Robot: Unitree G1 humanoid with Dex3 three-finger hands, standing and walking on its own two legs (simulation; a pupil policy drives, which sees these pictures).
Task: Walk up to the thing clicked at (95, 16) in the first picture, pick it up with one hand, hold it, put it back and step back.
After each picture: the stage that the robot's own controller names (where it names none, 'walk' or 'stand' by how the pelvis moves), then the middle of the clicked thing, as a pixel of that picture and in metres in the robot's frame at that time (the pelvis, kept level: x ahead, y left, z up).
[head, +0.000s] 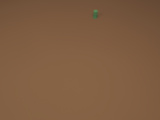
stand; (95, 14) +2.18 -0.21 -0.72
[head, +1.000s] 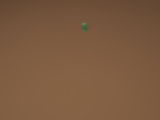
walk; (84, 27) +2.04 +0.16 -0.70
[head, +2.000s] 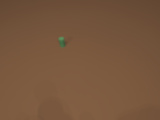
walk; (62, 42) +1.40 +0.37 -0.72
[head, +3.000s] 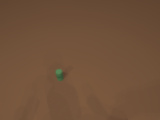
walk; (59, 75) +0.93 +0.31 -0.72
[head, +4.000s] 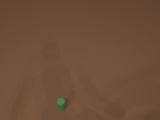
walk; (61, 104) +0.60 +0.22 -0.70
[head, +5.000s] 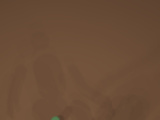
stand; out of the picture +0.44 +0.19 -0.70
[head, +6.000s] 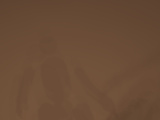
stand; out of the picture +0.38 +0.19 -0.72
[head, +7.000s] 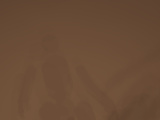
stand; out of the picture +0.39 +0.21 -0.73
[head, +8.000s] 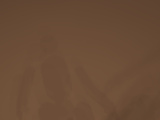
stand; out of the picture +0.38 +0.21 -0.73
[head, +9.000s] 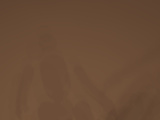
stand; out of the picture +0.37 +0.21 -0.73
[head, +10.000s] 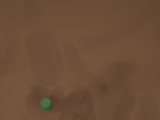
go down; (46, 104) +0.41 +0.21 -0.60
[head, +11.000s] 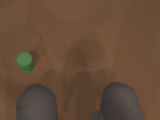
go down; (25, 63) +0.46 +0.24 -0.31
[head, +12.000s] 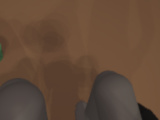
close in; out of the picture +0.44 +0.26 -0.26
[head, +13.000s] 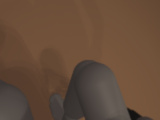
close; out of the picture +0.44 +0.29 -0.22
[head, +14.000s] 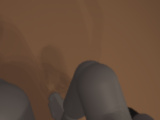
lift; out of the picture +0.43 +0.28 -0.23
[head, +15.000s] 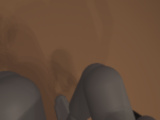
lift; out of the picture +0.38 +0.25 -0.22
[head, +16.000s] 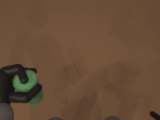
lift; (29, 88) +0.33 +0.18 -0.01
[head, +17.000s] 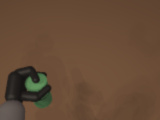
hold; (39, 91) +0.33 +0.16 +0.02
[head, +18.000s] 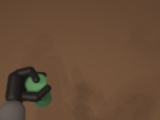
hold; (39, 91) +0.33 +0.17 +0.01
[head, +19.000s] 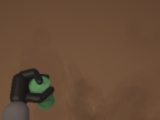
crouch; (43, 93) +0.33 +0.15 -0.01
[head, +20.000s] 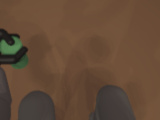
crouch; (15, 54) +0.45 +0.21 -0.10
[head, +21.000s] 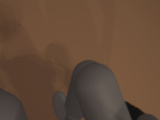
lower; out of the picture +0.44 +0.29 -0.23
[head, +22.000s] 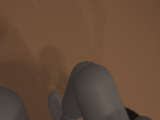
lower; out of the picture +0.43 +0.29 -0.24
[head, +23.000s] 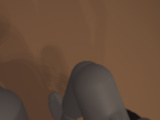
lower; out of the picture +0.43 +0.29 -0.23
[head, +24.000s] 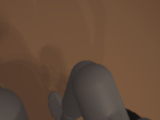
lower; out of the picture +0.44 +0.29 -0.23
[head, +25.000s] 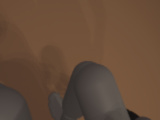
draw back; out of the picture +0.44 +0.28 -0.24
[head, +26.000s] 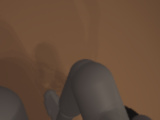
withdraw; out of the picture +0.42 +0.29 -0.24
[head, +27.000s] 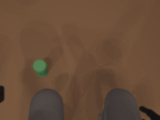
walk; (41, 68) +0.46 +0.21 -0.38
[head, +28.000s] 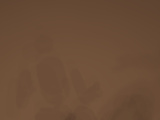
stand; out of the picture +0.39 +0.17 -0.66
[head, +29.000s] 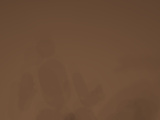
stand; out of the picture +0.41 +0.19 -0.67
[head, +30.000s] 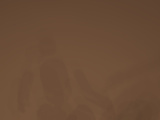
stand; out of the picture +0.40 +0.18 -0.69
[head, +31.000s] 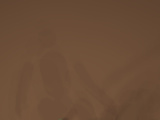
walk; out of the picture +0.41 +0.18 -0.72
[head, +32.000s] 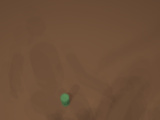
walk; (65, 100) +0.51 +0.16 -0.71
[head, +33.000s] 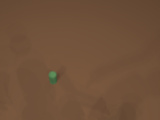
walk; (53, 77) +0.75 +0.22 -0.71
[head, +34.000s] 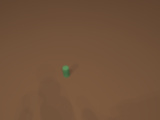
stand; (66, 71) +1.03 +0.25 -0.71
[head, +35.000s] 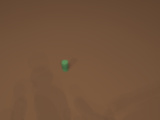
stand; (65, 65) +1.03 +0.20 -0.72
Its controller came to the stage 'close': yes
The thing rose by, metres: 0.70
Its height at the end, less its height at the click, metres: +0.00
